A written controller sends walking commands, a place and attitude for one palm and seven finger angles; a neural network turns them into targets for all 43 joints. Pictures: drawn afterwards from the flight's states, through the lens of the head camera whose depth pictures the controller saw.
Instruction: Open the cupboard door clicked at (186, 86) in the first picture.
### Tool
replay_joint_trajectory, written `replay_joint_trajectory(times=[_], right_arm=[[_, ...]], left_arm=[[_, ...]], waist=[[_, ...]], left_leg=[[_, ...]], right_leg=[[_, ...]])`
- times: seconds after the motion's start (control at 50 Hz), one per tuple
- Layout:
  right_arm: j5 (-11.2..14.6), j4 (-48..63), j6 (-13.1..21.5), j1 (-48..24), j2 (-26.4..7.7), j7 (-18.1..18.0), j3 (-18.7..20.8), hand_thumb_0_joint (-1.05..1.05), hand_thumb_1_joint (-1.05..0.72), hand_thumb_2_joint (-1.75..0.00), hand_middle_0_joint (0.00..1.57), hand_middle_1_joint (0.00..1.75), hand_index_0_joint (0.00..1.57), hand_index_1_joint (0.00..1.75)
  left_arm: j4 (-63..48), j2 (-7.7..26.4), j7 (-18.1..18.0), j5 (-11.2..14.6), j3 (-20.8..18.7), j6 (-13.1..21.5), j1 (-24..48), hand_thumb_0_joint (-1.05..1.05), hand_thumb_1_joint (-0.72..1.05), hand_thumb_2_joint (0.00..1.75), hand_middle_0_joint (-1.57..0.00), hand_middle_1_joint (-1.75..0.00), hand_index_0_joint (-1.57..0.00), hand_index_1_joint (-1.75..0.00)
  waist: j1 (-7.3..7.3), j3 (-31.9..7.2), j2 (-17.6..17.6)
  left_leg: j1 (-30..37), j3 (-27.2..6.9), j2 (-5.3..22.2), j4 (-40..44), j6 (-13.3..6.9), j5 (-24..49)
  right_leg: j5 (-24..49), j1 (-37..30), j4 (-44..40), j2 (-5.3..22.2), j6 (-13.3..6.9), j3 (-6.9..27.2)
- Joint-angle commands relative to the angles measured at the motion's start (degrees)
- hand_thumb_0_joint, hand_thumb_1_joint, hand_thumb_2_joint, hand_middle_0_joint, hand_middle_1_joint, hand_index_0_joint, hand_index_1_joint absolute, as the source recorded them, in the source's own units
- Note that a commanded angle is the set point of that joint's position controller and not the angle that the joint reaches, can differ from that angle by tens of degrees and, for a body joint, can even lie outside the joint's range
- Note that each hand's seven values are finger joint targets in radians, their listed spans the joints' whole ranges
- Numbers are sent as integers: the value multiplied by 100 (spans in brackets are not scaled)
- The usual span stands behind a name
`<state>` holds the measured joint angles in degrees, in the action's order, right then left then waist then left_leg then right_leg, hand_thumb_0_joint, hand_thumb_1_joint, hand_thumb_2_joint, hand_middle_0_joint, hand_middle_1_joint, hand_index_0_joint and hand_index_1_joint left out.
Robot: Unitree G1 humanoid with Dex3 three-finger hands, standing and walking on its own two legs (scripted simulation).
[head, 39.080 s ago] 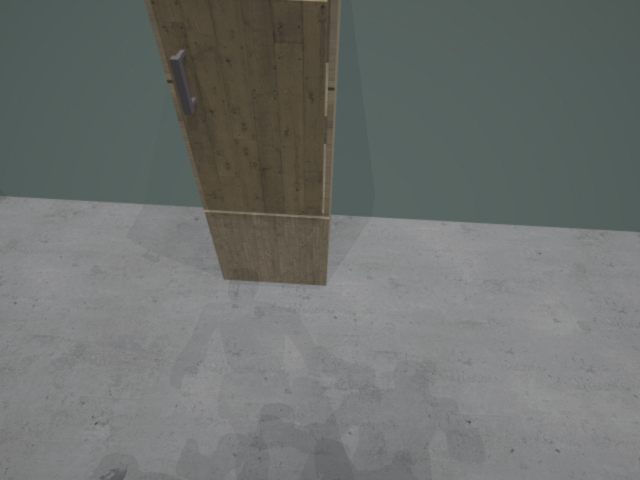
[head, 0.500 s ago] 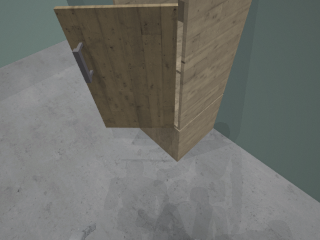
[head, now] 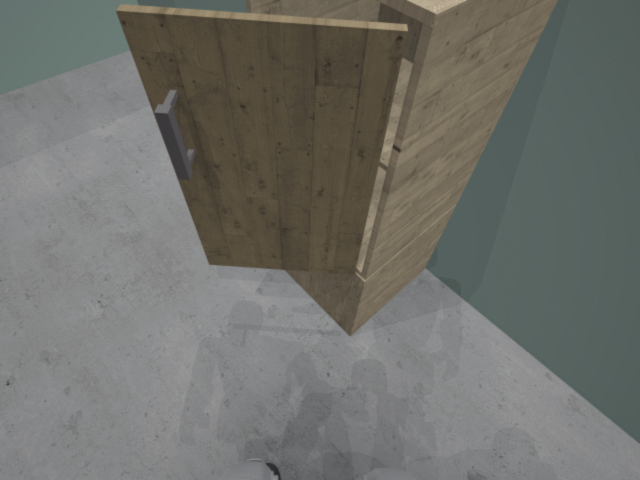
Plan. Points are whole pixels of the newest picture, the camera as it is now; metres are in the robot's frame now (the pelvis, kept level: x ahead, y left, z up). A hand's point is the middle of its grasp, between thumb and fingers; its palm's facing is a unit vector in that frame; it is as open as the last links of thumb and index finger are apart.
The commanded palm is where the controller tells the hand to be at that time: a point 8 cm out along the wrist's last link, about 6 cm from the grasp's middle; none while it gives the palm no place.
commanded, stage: come to a stop and stand still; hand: left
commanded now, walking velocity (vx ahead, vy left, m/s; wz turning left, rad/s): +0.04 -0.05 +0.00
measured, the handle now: (178, 136) +0.56 +0.27 +0.07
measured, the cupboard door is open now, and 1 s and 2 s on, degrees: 44 44 44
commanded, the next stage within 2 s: look again from close up in 0.98 s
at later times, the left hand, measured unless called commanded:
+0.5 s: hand out of the picture +0.00 +0.15 -0.17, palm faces +0.08 -0.98 -0.21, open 7.3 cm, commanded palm none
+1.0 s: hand out of the picture +0.01 +0.18 -0.16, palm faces -0.01 -0.97 -0.25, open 7.4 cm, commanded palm none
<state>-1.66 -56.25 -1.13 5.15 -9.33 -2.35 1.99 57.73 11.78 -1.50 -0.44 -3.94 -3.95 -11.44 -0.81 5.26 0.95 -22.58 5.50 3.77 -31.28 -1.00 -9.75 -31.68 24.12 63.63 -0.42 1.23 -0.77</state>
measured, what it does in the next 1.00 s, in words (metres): steps on the spot: right foot, then left foot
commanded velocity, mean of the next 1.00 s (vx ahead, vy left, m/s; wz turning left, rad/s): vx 0.02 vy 0.05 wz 0.00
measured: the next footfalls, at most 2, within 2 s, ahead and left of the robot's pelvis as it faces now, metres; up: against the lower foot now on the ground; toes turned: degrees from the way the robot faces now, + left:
right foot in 0.14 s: -0.01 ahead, -0.15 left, +0.00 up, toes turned -3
left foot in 0.44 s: +0.02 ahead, +0.08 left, +0.00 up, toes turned +5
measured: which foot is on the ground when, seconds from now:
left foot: down 0.00-0.14, up 0.16-0.42, down 0.44-1.00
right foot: up 0.00-0.12, down 0.14-1.00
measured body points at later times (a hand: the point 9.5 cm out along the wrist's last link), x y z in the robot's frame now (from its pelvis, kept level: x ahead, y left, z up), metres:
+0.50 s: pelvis -0.01 -0.03 +0.00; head +0.03 -0.03 +0.45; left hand -0.01 +0.20 -0.16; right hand +0.01 -0.28 -0.15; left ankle -0.02 +0.08 -0.73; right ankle -0.05 -0.15 -0.73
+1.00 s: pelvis -0.02 -0.01 +0.01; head -0.01 -0.03 +0.46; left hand +0.01 +0.23 -0.14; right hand +0.01 -0.25 -0.15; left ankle -0.02 +0.08 -0.73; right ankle -0.05 -0.15 -0.73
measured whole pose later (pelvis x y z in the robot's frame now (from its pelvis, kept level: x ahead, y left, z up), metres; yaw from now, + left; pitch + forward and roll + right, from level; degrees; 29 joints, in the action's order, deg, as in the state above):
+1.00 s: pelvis -0.02 -0.01 +0.01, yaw -1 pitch +0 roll +1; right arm -1.1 -59.0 0.8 14.2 -11.1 -0.5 -0.4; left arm 59.6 10.8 -1.5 -0.9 0.5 -0.2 -15.0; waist 0.0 1.2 -1.0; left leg -12.6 6.2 -0.8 -27.6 -2.3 -14.8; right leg -18.3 11.1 29.8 3.0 1.4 -0.8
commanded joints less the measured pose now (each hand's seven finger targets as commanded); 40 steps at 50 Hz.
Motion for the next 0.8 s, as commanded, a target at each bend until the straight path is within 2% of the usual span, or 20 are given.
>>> replay_joint_trajectory(times=[0.0, 0.04, 0.08, 0.1, 0.12, 0.14, 0.16, 0.2, 0.26, 0.32, 0.38, 0.42, 0.46, 0.5, 0.52, 0.54, 0.58, 0.6, 0.64, 0.78], right_arm=[[-13, 173, 16, 565, -1197, -82, 334, 0, -90, -90, 20, 30, 20, 30], [-29, 179, -13, 521, -1268, -18, 372, 0, -90, -90, 20, 30, 20, 30], [16, 202, -67, 443, -1169, 49, 372, 0, -90, -90, 20, 30, 20, 30], [67, 213, -86, 511, -821, 94, 313, 0, -90, -90, 20, 30, 20, 30], [109, 332, -122, 382, -433, 167, 219, 0, -90, -90, 20, 30, 20, 30], [78, 436, -146, 83, -537, 235, 190, 0, -90, -90, 20, 30, 20, 30], [45, 339, -156, 79, -485, 244, 203, 0, -90, -90, 20, 30, 20, 30], [33, 82, -113, 486, -576, 229, 198, 0, -90, -90, 20, 30, 20, 30], [93, -88, -9, 599, -487, 200, 120, 0, -90, -90, 20, 30, 20, 30], [127, -153, -12, 633, -477, 130, 82, 0, -90, -90, 20, 30, 20, 30], [124, -336, 33, 972, -519, 77, 68, 0, -90, -90, 20, 30, 20, 30], [91, -385, 67, 1033, -758, 44, 109, 0, -90, -90, 20, 30, 20, 30], [88, -475, 83, 1081, -738, 7, 84, 0, -90, -90, 20, 30, 20, 30], [94, -518, 89, 1041, -722, -13, 44, 0, -90, -90, 20, 30, 20, 30], [89, -520, 91, 1015, -718, -14, 32, 0, -90, -90, 20, 30, 20, 30], [169, -67, 224, 599, -804, 77, -13, 0, -90, -90, 20, 30, 20, 30], [92, 33, 185, 1190, -609, 143, -43, 0, -90, -90, 20, 30, 20, 30], [57, 83, 218, 1264, -627, 158, -48, 0, -90, -90, 20, 30, 20, 30], [73, 167, 245, 1212, -699, 124, -49, 0, -90, -90, 20, 30, 20, 30], [67, 232, 229, 982, -779, 135, -69, 0, -90, -90, 20, 30, 20, 30]], left_arm=[[-373, 243, 53, -52, -48, 76, -438, 0, 90, 90, -20, -30, -20, -30], [-357, 161, 80, -46, -19, 121, -571, 0, 90, 90, -20, -30, -20, -30], [-133, 192, 79, -65, -21, 192, -1103, 0, 90, 90, -20, -30, -20, -30], [-111, 435, 42, -112, -26, 272, -1180, 0, 90, 90, -20, -30, -20, -30], [-190, 841, 10, -133, -39, 329, -850, 0, 90, 90, -20, -30, -20, -30], [-366, 963, 9, -118, 26, 321, -450, 0, 90, 90, -20, -30, -20, -30], [-377, 882, -9, -118, 43, 427, -178, 0, 90, 90, -20, -30, -20, -30], [-273, 653, -13, -90, 83, 510, -21, 0, 90, 90, -20, -30, -20, -30], [-53, 722, -9, -80, 63, 594, -448, 0, 90, 90, -20, -30, -20, -30], [169, 788, -76, -57, 24, 559, -722, 0, 90, 90, -20, -30, -20, -30], [225, 713, -102, 13, 49, 495, -550, 0, 90, 90, -20, -30, -20, -30], [188, 480, -100, 20, 85, 451, -633, 0, 90, 90, -20, -30, -20, -30], [231, 387, -106, 6, 131, 375, -475, 0, 90, 90, -20, -30, -20, -30], [287, 303, -80, 5, 167, 334, -440, 0, 90, 90, -20, -30, -20, -30], [338, 277, -70, 5, 191, 333, -470, 0, 90, 90, -20, -30, -20, -30], [475, 324, -307, -97, 275, 548, -1103, 0, 90, 90, -20, -30, -20, -30], [90, 589, -237, -52, 235, 592, -554, 0, 90, 90, -20, -30, -20, -30], [-3, 516, -201, -77, 233, 577, -523, 0, 90, 90, -20, -30, -20, -30], [15, 423, -171, -63, 257, 533, -669, 0, 90, 90, -20, -30, -20, -30], [-61, 401, -68, -65, 321, 439, -582, 0, 90, 90, -20, -30, -20, -30]], waist=[[192, -1085, -1082], [162, -1127, -1257], [-63, -1028, -750], [-84, -846, 168], [6, -415, 1392], [-64, -207, 858], [26, 7, 1058], [169, 50, 1042], [-23, -295, 749], [-128, -464, 664], [22, -605, 696], [-43, -841, 17], [32, -793, -575], [-14, -572, -589], [-17, -500, -501], [-138, -366, -590], [225, -741, -534], [162, -781, -853], [108, -751, -642], [66, 77, -118]], left_leg=[[1009, -1395, 1622, 1139, -971, 1375], [786, -1404, 1454, 1227, -807, 442], [92, -1025, 972, 1005, -412, -875], [-319, -699, 367, 342, -88, -1430], [-592, -197, -207, -389, 298, -1723], [-52, -460, -233, -1002, 243, -1811], [-176, -633, -200, -1323, 201, -1561], [-189, -574, -150, -1397, 222, -1253], [-173, -359, -294, -943, 317, -1379], [43, -279, -351, -210, 339, -1274], [1101, -302, -242, 908, 238, 306], [1831, -584, 303, 520, 15, 2022], [1762, -784, 412, 581, -143, 2122], [1503, -922, 468, 864, -227, 1688], [1390, -918, 429, 924, -202, 1351], [1338, -632, 410, -311, -27, 2464], [1104, -651, 249, 202, -11, 522], [1095, -743, 315, 299, -89, 986], [1131, -875, 398, 387, -224, 1509], [605, -917, 262, 1163, -226, -686]], right_leg=[[72, -173, -935, 255, -21, 52], [275, -724, -2007, 211, -75, -172], [1346, -1751, -3520, 112, -119, -422], [1064, -1918, -4533, 617, -300, 380], [-70, -1201, -5391, 1807, -743, 1746], [-360, -183, -5657, 2120, -983, 1863], [75, -99, -5594, 1916, -930, 1913], [1956, -697, -5153, 1731, -913, 1335], [4994, -1908, -4344, 1672, -939, 849], [6223, -2462, -3887, 1788, -983, 799], [5580, -1949, -3583, 1467, -666, 560], [4135, -1356, -3595, 1046, -386, 262], [3117, -1315, -3703, 835, -284, 127], [2305, -1410, -3837, 644, -210, 37], [2207, -1458, -3974, 655, -217, 77], [3838, -1129, -4051, 897, -244, 474], [2732, -1242, -3679, 936, -526, 457], [2471, -1284, -3444, 718, -471, 235], [2147, -1273, -3356, 506, -364, 63], [1406, -879, -3752, 493, -305, 220]])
